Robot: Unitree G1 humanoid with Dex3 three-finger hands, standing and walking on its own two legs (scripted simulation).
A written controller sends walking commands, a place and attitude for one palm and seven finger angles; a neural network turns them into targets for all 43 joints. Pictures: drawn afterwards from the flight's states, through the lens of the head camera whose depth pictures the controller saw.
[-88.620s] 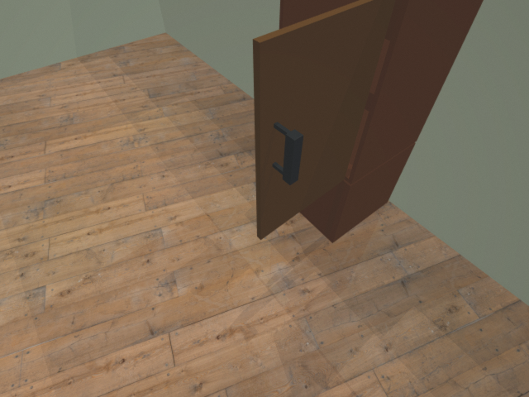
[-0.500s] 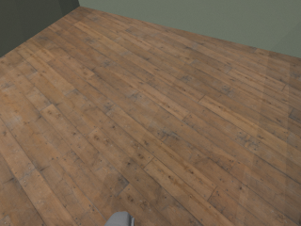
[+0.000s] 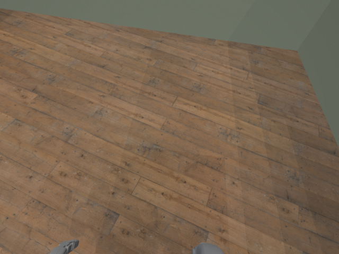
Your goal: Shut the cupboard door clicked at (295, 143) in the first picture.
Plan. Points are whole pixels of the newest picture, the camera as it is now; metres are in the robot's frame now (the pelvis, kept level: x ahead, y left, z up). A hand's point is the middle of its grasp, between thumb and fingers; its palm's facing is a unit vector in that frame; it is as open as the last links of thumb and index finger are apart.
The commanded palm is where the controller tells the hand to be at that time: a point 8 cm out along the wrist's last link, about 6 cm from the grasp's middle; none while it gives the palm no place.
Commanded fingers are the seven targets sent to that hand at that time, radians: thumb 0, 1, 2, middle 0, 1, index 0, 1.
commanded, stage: turn to face it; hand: left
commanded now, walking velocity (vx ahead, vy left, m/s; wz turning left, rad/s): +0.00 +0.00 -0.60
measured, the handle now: out of the picture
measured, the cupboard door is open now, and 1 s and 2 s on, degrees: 2 2 2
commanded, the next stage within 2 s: none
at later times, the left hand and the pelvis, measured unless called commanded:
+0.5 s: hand (114, 250) +0.14 +0.15 -0.17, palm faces -0.26 -0.94 -0.21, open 7.4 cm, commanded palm none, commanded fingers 0.00 0.90 0.90 -0.20 -0.30 -0.20 -0.30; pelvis +0.01 -0.02 -0.01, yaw -16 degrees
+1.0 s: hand (135, 207) +0.25 +0.11 -0.17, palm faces -0.56 -0.80 -0.22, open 7.4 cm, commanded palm none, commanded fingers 0.00 0.90 0.90 -0.20 -0.30 -0.20 -0.30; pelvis +0.04 +0.00 -0.01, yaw -35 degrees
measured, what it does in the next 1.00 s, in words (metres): steps on the spot, turning right: right foot, then left foot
